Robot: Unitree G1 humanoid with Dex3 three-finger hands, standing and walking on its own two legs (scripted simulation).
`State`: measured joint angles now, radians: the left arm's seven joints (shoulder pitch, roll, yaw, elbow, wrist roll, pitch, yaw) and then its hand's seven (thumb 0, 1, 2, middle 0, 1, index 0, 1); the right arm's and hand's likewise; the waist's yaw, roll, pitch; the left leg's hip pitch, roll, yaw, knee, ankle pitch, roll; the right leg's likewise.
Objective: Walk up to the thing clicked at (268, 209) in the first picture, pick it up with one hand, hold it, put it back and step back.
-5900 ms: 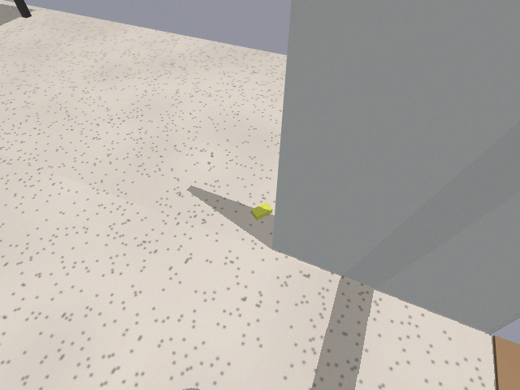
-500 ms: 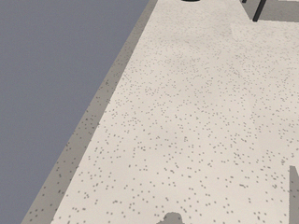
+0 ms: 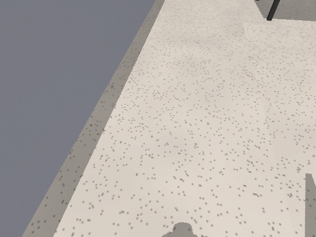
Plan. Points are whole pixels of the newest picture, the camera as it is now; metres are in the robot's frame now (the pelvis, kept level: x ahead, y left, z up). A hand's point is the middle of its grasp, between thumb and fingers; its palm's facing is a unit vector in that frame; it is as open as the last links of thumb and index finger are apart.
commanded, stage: stand
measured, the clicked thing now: out of the picture +0.23 -0.97 -0.77
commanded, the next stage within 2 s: walk up in 0.40 s
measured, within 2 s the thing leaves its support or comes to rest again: neither
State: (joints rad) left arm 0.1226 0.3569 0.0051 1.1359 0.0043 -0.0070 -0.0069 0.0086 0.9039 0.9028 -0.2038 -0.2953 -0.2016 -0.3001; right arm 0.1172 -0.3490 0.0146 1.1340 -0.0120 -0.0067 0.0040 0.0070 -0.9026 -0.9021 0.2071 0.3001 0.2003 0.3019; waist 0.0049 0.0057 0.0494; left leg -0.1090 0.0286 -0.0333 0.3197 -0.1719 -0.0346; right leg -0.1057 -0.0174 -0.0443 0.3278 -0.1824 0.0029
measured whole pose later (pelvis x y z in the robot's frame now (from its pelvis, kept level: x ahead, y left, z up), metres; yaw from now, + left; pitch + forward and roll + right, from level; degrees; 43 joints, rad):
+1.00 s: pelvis +0.19 +0.06 -0.01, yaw -1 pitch -4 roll +2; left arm 0.24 0.44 0.06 0.99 0.01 -0.03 -0.10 0.01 0.91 0.90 -0.20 -0.29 -0.20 -0.30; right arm 0.31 -0.39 -0.07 0.97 -0.02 -0.09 0.06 0.01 -0.90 -0.90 0.21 0.30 0.20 0.30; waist -0.01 -0.06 0.04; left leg -0.02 0.02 0.12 0.37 -0.29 0.01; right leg -0.52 -0.09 0.01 0.83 -0.23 0.01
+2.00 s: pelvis +0.71 +0.01 -0.01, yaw -3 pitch -3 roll +1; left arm 0.26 0.44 0.05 0.89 0.00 -0.04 -0.08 0.01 0.91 0.90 -0.20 -0.30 -0.20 -0.30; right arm 0.34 -0.39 -0.04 0.86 -0.01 -0.09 0.05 0.01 -0.90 -0.90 0.21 0.30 0.20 0.30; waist -0.02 -0.05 0.08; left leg -0.06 0.02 0.14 0.41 -0.29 0.02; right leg -0.53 -0.11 0.01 0.77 -0.18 0.00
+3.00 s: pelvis +1.11 -0.01 -0.01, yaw -15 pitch -4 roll +1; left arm 0.31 0.44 0.03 0.91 -0.01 0.01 -0.06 0.01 0.91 0.90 -0.20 -0.30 -0.20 -0.30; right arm 0.26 -0.40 -0.06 0.82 -0.01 -0.01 0.08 0.01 -0.90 -0.90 0.21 0.30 0.20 0.30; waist -0.02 0.02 0.04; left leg 0.03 0.04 0.25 0.37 -0.33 0.00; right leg -0.53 -0.15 -0.07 0.77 -0.17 0.02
